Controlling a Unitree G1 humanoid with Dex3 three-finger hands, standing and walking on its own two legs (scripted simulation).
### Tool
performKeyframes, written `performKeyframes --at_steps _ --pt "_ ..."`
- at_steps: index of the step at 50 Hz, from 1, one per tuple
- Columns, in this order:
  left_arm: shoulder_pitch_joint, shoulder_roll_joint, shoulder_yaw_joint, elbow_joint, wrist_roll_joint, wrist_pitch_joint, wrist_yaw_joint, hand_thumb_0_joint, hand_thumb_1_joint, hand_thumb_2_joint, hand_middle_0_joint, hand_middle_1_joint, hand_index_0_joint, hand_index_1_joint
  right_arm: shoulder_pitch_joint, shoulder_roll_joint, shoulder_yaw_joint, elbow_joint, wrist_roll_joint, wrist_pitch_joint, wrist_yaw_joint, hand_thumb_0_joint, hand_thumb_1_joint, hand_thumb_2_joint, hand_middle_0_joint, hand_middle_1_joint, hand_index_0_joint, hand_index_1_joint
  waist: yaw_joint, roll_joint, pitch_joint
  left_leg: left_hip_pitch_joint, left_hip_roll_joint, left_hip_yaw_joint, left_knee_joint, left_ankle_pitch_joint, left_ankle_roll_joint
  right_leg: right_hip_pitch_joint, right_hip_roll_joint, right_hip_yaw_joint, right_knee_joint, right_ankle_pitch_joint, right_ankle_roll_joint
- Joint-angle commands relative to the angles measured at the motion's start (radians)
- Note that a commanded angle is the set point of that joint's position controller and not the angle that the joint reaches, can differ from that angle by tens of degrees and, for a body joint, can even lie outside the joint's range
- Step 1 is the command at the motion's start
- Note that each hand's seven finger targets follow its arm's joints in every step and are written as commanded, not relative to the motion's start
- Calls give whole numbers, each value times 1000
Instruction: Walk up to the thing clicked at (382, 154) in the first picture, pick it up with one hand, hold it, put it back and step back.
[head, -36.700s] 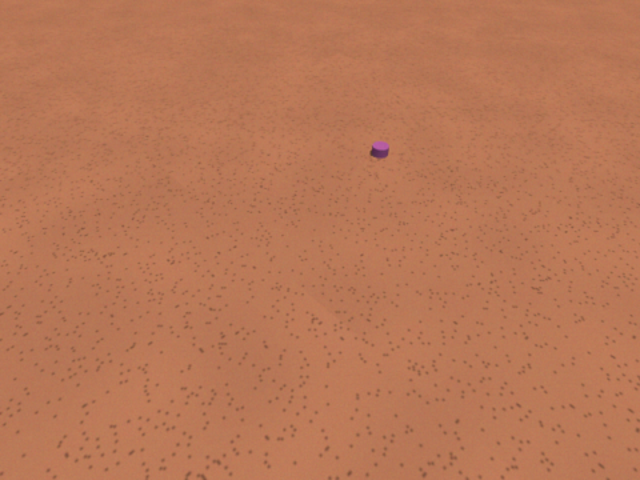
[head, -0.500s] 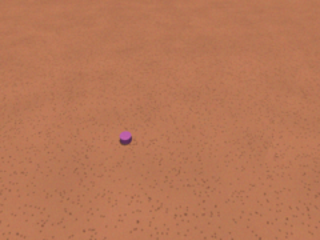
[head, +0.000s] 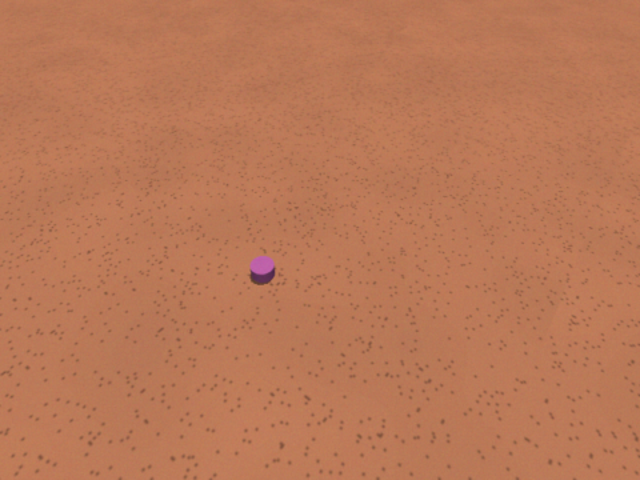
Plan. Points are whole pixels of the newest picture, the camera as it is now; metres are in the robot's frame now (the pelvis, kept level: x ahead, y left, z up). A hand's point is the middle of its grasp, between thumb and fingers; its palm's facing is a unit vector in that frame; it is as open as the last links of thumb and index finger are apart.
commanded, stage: step back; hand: left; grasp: from above
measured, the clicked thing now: (262, 269) +1.03 +0.23 -0.74
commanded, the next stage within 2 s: stand in 0.20 s
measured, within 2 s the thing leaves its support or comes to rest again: neither
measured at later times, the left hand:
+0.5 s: hand out of the picture +0.10 +0.25 -0.14, palm faces -0.02 -0.95 -0.32, open 7.4 cm
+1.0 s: hand out of the picture +0.07 +0.25 -0.14, palm faces -0.05 -0.94 -0.33, open 7.4 cm
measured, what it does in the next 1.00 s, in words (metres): stands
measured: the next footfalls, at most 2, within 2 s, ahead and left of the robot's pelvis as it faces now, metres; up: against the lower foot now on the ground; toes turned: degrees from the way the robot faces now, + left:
none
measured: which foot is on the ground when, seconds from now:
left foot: down 0.00-1.00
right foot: down 0.00-1.00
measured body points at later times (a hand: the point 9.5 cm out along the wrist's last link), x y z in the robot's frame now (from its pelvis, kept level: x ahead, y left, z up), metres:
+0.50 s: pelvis +0.01 +0.00 +0.02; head +0.01 +0.01 +0.47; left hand +0.10 +0.30 -0.12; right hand +0.11 -0.29 -0.11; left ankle +0.04 +0.12 -0.73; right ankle -0.01 -0.13 -0.73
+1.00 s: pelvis +0.00 +0.00 +0.02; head +0.00 +0.01 +0.47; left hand +0.07 +0.30 -0.12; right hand +0.06 -0.30 -0.12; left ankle +0.04 +0.12 -0.73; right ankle -0.01 -0.13 -0.73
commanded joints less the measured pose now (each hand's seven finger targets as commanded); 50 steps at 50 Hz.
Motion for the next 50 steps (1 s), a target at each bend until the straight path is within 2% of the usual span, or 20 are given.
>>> performKeyframes --at_steps 1,3,5,8,9,10,12,15,16,19,21,26,30,34,36,41,43,44,48,50 --pt "-18 215 42 -40 1 -37 17 0 900 900 -200 -300 -200 -300 -80 -221 -35 -45 13 -24 -15 0 -900 -900 200 300 200 300 -4 98 -166 69 124 -128 -158 278 48 106 -74 81 -110 243 -53" --pt "-42 217 41 -31 0 -38 19 0 900 900 -200 -300 -200 -300 -86 -217 -33 -32 15 -23 -16 0 -900 -900 200 300 200 300 -12 82 -182 105 121 -109 -148 356 47 119 -84 77 -123 309 -49" --pt "-43 215 38 -14 2 -37 22 0 900 900 -200 -300 -200 -300 -106 -212 -35 -24 18 -20 -15 0 -900 -900 200 300 200 300 -12 51 -182 140 115 -88 -125 390 49 107 -90 75 -139 361 -45" --pt "-71 211 37 -11 3 -35 23 0 900 900 -200 -300 -200 -300 -123 -204 -33 -11 18 -15 -15 0 -900 -900 200 300 200 300 -19 31 -176 137 113 -77 -148 362 44 120 -95 77 -163 371 -41" --pt "-69 212 35 -5 4 -34 24 0 900 900 -200 -300 -200 -300 -142 -196 -32 -12 18 -14 -14 0 -900 -900 200 300 200 300 -15 23 -159 139 110 -74 -154 334 41 104 -95 79 -176 360 -40" --pt "-66 177 11 14 0 -35 17 0 900 900 -200 -300 -200 -300 -109 -201 -24 -4 23 -17 -9 0 -900 -900 200 300 200 300 -33 28 -166 198 115 -98 -195 335 40 87 -98 94 -212 331 -34" --pt "-87 180 8 15 0 -37 16 0 900 900 -200 -300 -200 -300 -125 -205 -24 6 20 -22 -7 0 -900 -900 200 300 200 300 -28 32 -154 205 122 -99 -215 372 34 101 -97 88 -226 333 -28" --pt "-97 189 5 25 1 -39 15 0 900 900 -200 -300 -200 -300 -133 -198 -22 12 20 -23 -3 0 -900 -900 200 300 200 300 -31 24 -147 216 121 -93 -245 360 27 118 -101 88 -257 315 -23" --pt "-100 190 5 29 3 -40 14 0 900 900 -200 -300 -200 -300 -146 -201 -22 13 20 -22 -2 0 -900 -900 200 300 200 300 -26 26 -127 199 120 -96 -260 318 25 115 -100 87 -275 284 -19" --pt "-100 196 5 35 6 -43 13 0 900 900 -200 -300 -200 -300 -145 -200 -22 16 20 -25 -1 0 -900 -900 200 300 200 300 -28 13 -154 237 119 -85 -271 335 23 129 -112 93 -286 319 -19" --pt "-98 193 5 41 5 -43 14 0 900 900 -200 -300 -200 -300 -154 -205 -23 20 19 -25 -1 0 -900 -900 200 300 200 300 -22 22 -141 222 119 -84 -282 307 22 136 -111 92 -298 294 -17" --pt "-99 195 2 46 6 -41 10 0 900 900 -200 -300 -200 -300 -133 -201 -20 34 19 -23 2 0 -900 -900 200 300 200 300 -30 28 -103 189 109 -83 -323 169 13 110 -111 99 -328 176 -23" --pt "-94 198 1 48 9 -41 12 0 900 900 -200 -300 -200 -300 -130 -201 -20 40 19 -21 3 0 -900 -900 200 300 200 300 -29 14 -106 185 110 -86 -325 168 13 111 -112 100 -332 168 -24" --pt "-86 197 -1 47 8 -36 9 0 900 900 -200 -300 -200 -300 -112 -206 -19 47 17 -17 4 0 -900 -900 200 300 200 300 -32 30 -70 145 103 -96 -345 51 8 73 -103 99 -338 75 -24" --pt "-74 196 -1 46 9 -38 9 0 900 900 -200 -300 -200 -300 -109 -213 -21 46 18 -18 4 0 -900 -900 200 300 200 300 -29 21 -111 181 110 -92 -325 106 17 89 -111 105 -336 118 -28" --pt "-73 197 -5 40 6 -40 9 0 900 900 -200 -300 -200 -300 -86 -208 -14 53 16 -21 3 0 -900 -900 200 300 200 300 -34 22 -106 186 111 -90 -319 162 13 81 -108 107 -329 158 -26" --pt "-72 202 -4 42 5 -36 9 0 900 900 -200 -300 -200 -300 -64 -207 -11 57 16 -18 1 0 -900 -900 200 300 200 300 -41 23 -90 161 107 -90 -333 100 11 77 -105 106 -331 119 -26" --pt "-61 198 -6 42 7 -35 9 0 900 900 -200 -300 -200 -300 -76 -216 -13 55 16 -18 1 0 -900 -900 200 300 200 300 -32 30 -95 173 109 -92 -326 116 14 76 -106 104 -327 135 -28" --pt "-60 203 -6 41 5 -35 9 0 900 900 -200 -300 -200 -300 -65 -215 -10 55 17 -18 1 0 -900 -900 200 300 200 300 -34 19 -105 173 110 -90 -321 140 15 87 -109 109 -320 146 -29" --pt "-52 196 -8 45 7 -32 8 0 900 900 -200 -300 -200 -300 -69 -216 -9 54 18 -18 0 0 -900 -900 200 300 200 300 -34 20 -86 163 110 -95 -328 113 15 70 -103 100 -323 126 -26"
